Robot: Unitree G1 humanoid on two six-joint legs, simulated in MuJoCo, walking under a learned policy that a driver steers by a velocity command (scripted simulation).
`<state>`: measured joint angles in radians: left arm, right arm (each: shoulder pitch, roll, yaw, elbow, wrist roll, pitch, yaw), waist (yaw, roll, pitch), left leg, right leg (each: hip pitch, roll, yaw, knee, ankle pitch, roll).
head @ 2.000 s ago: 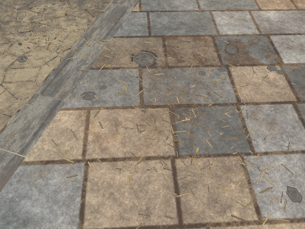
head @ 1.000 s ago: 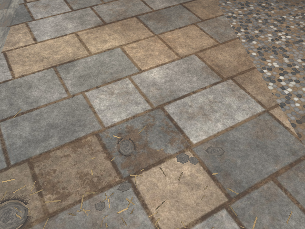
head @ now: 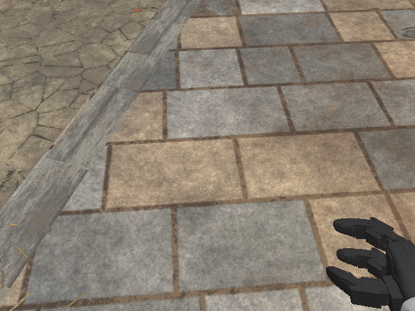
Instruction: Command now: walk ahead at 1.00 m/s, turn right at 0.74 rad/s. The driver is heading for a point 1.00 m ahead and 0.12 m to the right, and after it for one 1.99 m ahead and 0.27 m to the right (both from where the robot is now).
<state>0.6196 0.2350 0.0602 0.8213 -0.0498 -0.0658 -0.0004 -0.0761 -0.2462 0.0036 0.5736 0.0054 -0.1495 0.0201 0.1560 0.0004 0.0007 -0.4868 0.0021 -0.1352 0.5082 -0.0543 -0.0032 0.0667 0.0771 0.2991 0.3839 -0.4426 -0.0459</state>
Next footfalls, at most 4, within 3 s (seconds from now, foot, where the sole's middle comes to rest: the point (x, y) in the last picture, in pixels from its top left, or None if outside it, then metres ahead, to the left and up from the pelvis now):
0.02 left None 0.18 0.16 -0.76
0.44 right None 0.54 -0.22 -0.76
0.92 left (305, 192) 1.01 -0.20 -0.76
1.36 right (338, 123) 1.42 -0.35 -0.76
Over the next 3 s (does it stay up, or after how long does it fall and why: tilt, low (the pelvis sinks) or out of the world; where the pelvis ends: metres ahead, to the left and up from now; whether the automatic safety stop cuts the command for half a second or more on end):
stays up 2.14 -0.25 0.01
